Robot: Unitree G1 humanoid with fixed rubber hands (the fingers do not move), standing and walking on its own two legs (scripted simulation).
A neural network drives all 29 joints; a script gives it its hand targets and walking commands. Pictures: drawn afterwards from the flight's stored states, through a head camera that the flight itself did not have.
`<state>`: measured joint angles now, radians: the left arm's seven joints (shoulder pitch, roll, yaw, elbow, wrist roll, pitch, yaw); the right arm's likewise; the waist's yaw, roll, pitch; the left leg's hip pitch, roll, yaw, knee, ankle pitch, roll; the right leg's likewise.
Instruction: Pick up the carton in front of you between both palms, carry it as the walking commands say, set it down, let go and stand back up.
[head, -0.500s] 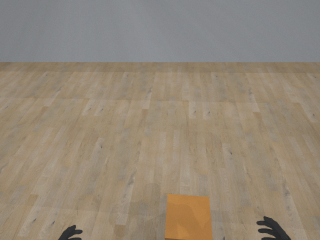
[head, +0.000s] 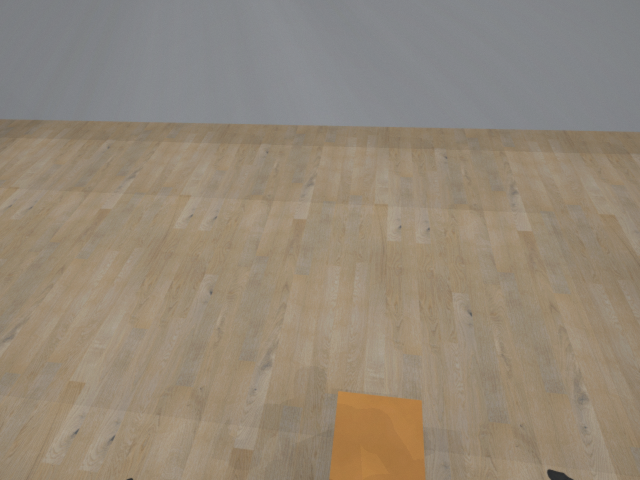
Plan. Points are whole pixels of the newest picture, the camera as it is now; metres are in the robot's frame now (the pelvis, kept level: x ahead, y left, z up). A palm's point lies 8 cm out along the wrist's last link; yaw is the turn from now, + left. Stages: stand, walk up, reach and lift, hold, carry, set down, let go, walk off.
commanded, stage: stand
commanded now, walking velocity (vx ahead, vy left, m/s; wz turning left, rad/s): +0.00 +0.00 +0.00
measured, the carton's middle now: (375, 453) +0.36 -0.09 -0.64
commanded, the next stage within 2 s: none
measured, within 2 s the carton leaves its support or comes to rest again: neither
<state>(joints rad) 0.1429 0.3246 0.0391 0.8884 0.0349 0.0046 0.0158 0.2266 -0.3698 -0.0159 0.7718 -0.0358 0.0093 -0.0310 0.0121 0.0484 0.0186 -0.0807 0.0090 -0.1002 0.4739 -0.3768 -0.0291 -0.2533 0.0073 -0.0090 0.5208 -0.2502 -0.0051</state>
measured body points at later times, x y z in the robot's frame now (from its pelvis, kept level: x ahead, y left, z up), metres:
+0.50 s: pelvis -0.01 +0.00 +0.00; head -0.02 -0.01 +0.45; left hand +0.09 +0.31 -0.10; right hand +0.09 -0.30 -0.11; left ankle -0.07 +0.15 -0.73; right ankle +0.02 -0.12 -0.73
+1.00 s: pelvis -0.02 +0.00 +0.01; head -0.02 -0.01 +0.46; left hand +0.08 +0.32 -0.10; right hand +0.07 -0.31 -0.12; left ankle -0.07 +0.15 -0.73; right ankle +0.02 -0.12 -0.73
